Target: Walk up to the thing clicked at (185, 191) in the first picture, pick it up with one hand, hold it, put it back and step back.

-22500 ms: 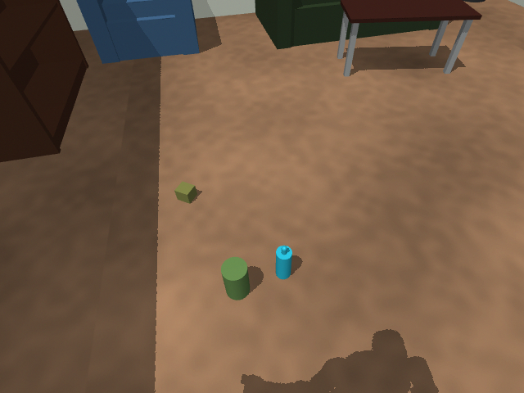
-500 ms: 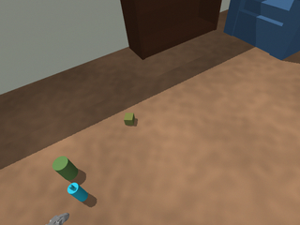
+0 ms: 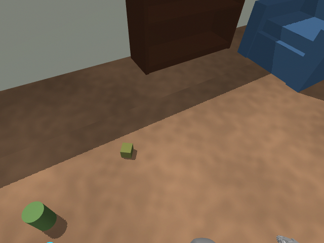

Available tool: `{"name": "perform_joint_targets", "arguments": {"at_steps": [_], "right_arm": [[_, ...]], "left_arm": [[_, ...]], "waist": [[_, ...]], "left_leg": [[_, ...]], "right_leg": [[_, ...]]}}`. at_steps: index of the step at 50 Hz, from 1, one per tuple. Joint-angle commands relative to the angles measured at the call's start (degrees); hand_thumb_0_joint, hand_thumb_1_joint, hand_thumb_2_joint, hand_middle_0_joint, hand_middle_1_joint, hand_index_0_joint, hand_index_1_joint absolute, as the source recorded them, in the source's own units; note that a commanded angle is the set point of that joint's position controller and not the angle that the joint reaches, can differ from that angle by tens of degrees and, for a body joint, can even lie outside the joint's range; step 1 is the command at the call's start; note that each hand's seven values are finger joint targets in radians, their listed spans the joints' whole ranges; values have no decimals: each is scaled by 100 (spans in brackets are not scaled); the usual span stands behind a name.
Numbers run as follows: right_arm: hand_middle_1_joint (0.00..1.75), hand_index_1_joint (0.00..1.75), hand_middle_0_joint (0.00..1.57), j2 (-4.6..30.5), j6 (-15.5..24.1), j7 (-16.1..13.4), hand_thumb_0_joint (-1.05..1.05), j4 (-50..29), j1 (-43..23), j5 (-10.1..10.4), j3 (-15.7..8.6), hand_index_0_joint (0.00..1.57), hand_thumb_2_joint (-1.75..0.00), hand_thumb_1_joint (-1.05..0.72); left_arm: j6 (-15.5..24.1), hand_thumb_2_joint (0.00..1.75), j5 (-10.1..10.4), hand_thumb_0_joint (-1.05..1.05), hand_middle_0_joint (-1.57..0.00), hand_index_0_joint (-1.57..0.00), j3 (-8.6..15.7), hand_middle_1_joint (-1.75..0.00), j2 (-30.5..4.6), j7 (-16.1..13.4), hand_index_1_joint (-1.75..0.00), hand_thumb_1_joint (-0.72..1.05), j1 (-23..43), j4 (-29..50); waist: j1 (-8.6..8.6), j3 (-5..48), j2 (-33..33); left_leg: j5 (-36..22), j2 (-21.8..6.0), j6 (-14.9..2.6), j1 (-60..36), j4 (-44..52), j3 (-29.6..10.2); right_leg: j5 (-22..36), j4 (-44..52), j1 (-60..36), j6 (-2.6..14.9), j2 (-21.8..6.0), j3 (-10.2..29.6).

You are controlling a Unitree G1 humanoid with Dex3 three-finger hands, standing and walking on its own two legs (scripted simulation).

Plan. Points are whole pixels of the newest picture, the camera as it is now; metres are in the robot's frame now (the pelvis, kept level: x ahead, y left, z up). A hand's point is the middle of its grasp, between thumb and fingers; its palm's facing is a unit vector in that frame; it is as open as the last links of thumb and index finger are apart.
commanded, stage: walk up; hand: left
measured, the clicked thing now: (127, 150) +0.81 +0.25 -0.73
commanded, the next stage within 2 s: none
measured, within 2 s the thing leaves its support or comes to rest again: neither
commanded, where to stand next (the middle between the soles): +0.51 -0.02 m, yaw +1 degrees
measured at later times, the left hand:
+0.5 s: hand (101, 208) +0.23 +0.19 -0.10, palm faces +0.01 -0.90 -0.43, open 7.4 cm
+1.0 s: hand (98, 173) +0.36 +0.24 -0.15, palm faces +0.02 -0.94 -0.34, open 7.4 cm
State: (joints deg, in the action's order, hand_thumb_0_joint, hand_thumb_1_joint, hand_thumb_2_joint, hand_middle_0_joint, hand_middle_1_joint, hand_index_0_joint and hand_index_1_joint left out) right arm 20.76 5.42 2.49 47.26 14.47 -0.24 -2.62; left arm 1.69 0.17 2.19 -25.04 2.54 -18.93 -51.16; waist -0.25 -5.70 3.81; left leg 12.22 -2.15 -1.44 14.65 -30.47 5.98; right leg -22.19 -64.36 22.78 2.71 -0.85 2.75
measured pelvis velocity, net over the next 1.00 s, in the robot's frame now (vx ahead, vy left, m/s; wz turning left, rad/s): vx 0.34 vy -0.04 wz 0.07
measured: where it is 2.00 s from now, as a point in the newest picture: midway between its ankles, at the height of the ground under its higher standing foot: (165, 202)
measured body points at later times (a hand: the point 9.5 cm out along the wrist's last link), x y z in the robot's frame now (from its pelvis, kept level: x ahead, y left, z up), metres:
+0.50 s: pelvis +0.18 -0.08 +0.01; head +0.19 -0.12 +0.45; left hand +0.23 +0.24 -0.08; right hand +0.25 -0.40 -0.13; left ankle +0.19 +0.09 -0.66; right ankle +0.22 -0.17 -0.73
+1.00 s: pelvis +0.34 -0.04 +0.00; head +0.36 -0.01 +0.45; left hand +0.36 +0.29 -0.13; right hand +0.46 -0.34 -0.09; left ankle +0.38 +0.07 -0.73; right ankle +0.33 -0.19 -0.66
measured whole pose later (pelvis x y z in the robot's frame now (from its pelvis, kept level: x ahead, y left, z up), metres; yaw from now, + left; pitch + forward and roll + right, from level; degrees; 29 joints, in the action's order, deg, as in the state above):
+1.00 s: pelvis +0.34 -0.04 +0.00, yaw +4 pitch -4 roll -1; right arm 21.3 4.1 2.5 46.4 14.2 -0.1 -2.5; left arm 2.2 0.3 1.7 -24.5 1.7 -19.1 -49.5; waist -0.2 -6.5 2.3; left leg 12.9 -1.5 -1.8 14.4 -31.1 3.5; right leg -23.8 -63.2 23.3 2.5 -2.5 0.9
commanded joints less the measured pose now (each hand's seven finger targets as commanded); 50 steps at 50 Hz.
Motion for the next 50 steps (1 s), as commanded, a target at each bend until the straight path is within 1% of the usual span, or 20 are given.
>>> {"name": "perform_joint_targets", "arguments": {"at_steps": [1, 8, 11, 13, 14, 15, 16, 17, 20, 22, 29, 35, 37, 40, 41, 42, 43, 44, 47, 50], "right_arm": [[30, 30, 20, 1636, 122, -115, 0, -370, 264, 49, -486, 20, -90, -90], [30, 30, 20, 1827, 113, -49, 0, -432, 174, 1, -530, 20, -90, -90], [30, 30, 20, 1806, 51, -28, 0, -452, 144, 18, -514, 20, -90, -90], [30, 30, 20, 1596, -4, -44, 0, -484, 185, 0, -438, 20, -90, -90], [30, 30, 20, 1273, -11, -42, 0, -459, 516, 11, -320, 20, -90, -90], [30, 30, 20, 829, -17, -31, 0, -543, 770, 19, -160, 20, -90, -90], [30, 30, 20, 1294, -92, -88, 0, -447, 664, 17, -270, 20, -90, -90], [30, 30, 20, 1590, -128, -141, 0, -358, 499, -31, -339, 20, -90, -90], [30, 30, 20, 1471, -167, -84, 0, -51, 600, 120, -346, 20, -90, -90], [30, 30, 20, 1371, -234, -26, 0, 37, 806, 81, -343, 20, -90, -90], [30, 30, 20, 1270, -290, 115, 0, -198, 94, -62, -393, 20, -90, -90], [30, 30, 20, 1201, -209, 181, 0, -309, -387, -94, -366, 20, -90, -90], [30, 30, 20, 1206, -189, 182, 0, -319, -406, -96, -374, 20, -90, -90], [30, 30, 20, 1338, -119, 130, 0, -108, 305, -124, -445, 20, -90, -90], [30, 30, 20, 1666, -73, 70, 0, 76, 976, -171, -557, 20, -90, -90], [30, 30, 20, 2179, -45, -20, 0, 22, 1345, -233, -705, 20, -90, -90], [30, 30, 20, 2267, -48, -61, 0, -137, 1177, -66, -713, 20, -90, -90], [30, 30, 20, 2189, -81, -55, 0, -125, 1041, 54, -726, 20, -90, -90], [30, 30, 20, 1644, -73, -129, 0, -299, 507, 72, -467, 20, -90, -90], [30, 30, 20, 1607, -31, -119, 0, -375, 254, 45, -449, 20, -90, -90]], "left_arm": [[125, 90, 16, 0, -20, -20, 345, -30, -976, 46, -30, 90, -504, 289], [187, 90, -82, 0, -20, -20, 437, -30, -924, 222, -30, 90, 341, 477], [250, 90, -103, 0, -20, -20, 470, -30, -932, 209, -30, 90, 218, 361], [338, 90, -126, 0, -20, -20, 564, -30, -1076, 119, -30, 90, -361, 172], [416, 90, -150, 0, -20, -20, 656, -30, -1313, 43, -30, 90, -775, 87], [473, 90, -152, 0, -20, -20, 784, -30, -1789, -39, -30, 90, -1030, 140], [454, 90, -69, 0, -20, -20, 767, -30, -1980, -49, -30, 90, -884, 199], [423, 90, -18, 0, -20, -20, 745, -30, -1999, -54, -30, 90, -664, 300], [437, 90, 57, 0, -20, -20, 569, -30, -1424, -145, -30, 90, -100, 423], [465, 90, 28, 0, -20, -20, 526, -30, -1341, -155, -30, 90, 23, 473], [504, 90, -73, 0, -20, -20, 575, -30, -1340, -147, -30, 90, -130, 672], [453, 90, -63, 0, -20, -20, 577, -30, -1387, -127, -30, 90, -286, 677], [430, 90, -59, 0, -20, -20, 565, -30, -1444, -139, -30, 90, -291, 696], [374, 90, -53, 0, -20, -20, 463, -30, -1377, -163, -30, 90, -134, 751], [354, 90, -31, 0, -20, -20, 350, -30, -1096, -164, -30, 90, -324, 786], [348, 90, 37, 0, -20, -20, 212, -30, -609, -162, -30, 90, -589, 863], [280, 90, 53, 0, -20, -20, 321, -30, -917, -217, -30, 90, -640, 728], [236, 90, 0, 0, -20, -20, 366, -30, -1252, -273, -30, 90, -430, 631], [238, 90, 55, 0, -20, -20, 329, -30, -1106, -177, -30, 90, -367, 509], [159, 90, 51, 0, -20, -20, 327, -30, -943, -105, -30, 90, -692, 351]], "waist": [[-20, 258, -1226], [68, -157, -1263], [-28, 118, -1013], [-353, 518, -433], [-524, 910, 515], [-546, 985, 1759], [-539, 668, 1269], [-509, 419, 951], [-140, 65, 358], [-31, 248, 586], [-222, 46, 257], [-356, -24, 292], [-330, 94, 293], [180, 386, -246], [465, 911, -1136], [537, 1280, -2480], [488, 1180, -1845], [440, 893, -1472], [172, 295, -943], [-8, 234, -1285]], "left_leg": [[-515, -1261, -949, -536, 1638, -1051], [980, -1296, -1051, 186, 1803, -860], [699, -1199, -958, 149, 1216, -786], [25, -988, -713, 329, -62, -601], [-143, -543, -538, 562, -1519, -185], [1406, 138, -211, 1532, -2915, 1], [1849, 343, -65, 2225, -3531, -428], [1820, 48, -74, 2274, -3745, -730], [862, -145, -111, 1842, -3381, -1243], [440, -77, -65, 1481, -3038, -1029], [-83, -156, 176, 1975, -1620, -1059], [-324, -230, 71, 1276, -535, -518], [-238, -220, -15, 954, -413, -424], [-104, 52, -191, -462, 95, -251], [350, -83, -443, -1546, 435, -683], [494, -1428, -887, -2474, 719, -2778], [643, -2180, -1398, -2497, 1395, -4336], [428, -2313, -1704, -2199, 1321, -4290], [-1423, -1439, -1085, -879, 1225, -1990], [-1106, -1039, -957, -308, 1339, -1197]], "right_leg": [[571, 656, 625, -213, -387, 12], [1362, 2563, 13, -233, -644, -313], [1421, 2973, -591, -175, -359, -681], [1187, 3274, -1656, -91, -175, -710], [572, 3807, -2360, 31, -361, -317], [-182, 4504, -2724, 369, -1687, 1799], [-585, 5116, -2579, 932, -2372, 3298], [-542, 5097, -2174, 1241, -2541, 3517], [1100, 4912, -1482, 576, -1642, 1366], [1551, 4935, -1324, 482, -1338, 706], [827, 5215, -1670, 846, -1570, 248], [1458, 4786, -1570, 807, -1538, -126], [1789, 4544, -1546, 815, -1631, -85], [2312, 3328, -1002, 600, -1358, -426], [2460, 1819, -565, 394, -907, -768], [547, 234, 779, 26, -258, -930], [-969, -171, 1469, -8, 242, -635], [-1031, -551, 1539, 32, -150, -198], [-162, -101, 885, 17, -341, 221], [436, 421, 427, -155, -364, -66]]}}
